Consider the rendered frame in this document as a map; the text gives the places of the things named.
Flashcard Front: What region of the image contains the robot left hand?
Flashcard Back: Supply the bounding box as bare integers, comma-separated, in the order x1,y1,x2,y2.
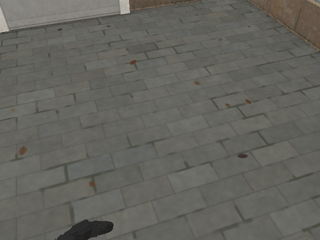
55,219,114,240

